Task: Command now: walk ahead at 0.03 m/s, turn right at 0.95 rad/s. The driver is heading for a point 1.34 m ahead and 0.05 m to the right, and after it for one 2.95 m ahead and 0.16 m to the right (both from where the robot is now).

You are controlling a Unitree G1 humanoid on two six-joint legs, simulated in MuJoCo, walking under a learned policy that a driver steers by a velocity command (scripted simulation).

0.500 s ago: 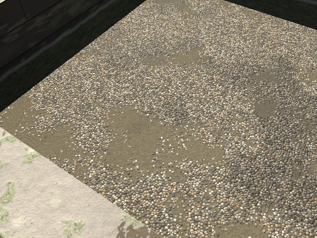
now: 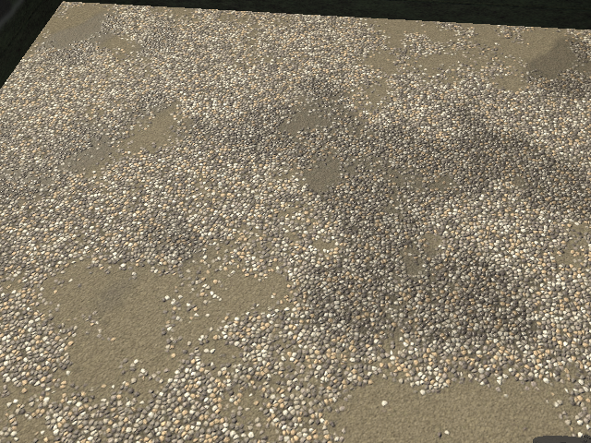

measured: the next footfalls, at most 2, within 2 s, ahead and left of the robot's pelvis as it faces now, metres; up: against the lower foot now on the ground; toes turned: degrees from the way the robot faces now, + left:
right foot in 0.50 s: -0.08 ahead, -0.10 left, +0.00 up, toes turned -26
left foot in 1.00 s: -0.02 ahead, +0.13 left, +0.00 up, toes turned -5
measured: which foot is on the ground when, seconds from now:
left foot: down 0.00-0.50, up 0.52-0.98, down 1.00-1.00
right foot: down 0.00-0.00, up 0.02-0.48, down 0.50-1.00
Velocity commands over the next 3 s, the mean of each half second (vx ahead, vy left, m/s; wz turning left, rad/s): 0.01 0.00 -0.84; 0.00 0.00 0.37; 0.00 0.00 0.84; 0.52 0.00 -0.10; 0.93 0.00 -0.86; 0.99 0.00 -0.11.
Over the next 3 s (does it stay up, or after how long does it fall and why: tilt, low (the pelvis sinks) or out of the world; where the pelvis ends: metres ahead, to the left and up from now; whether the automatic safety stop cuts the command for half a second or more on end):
stays up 0.08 -0.06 -0.01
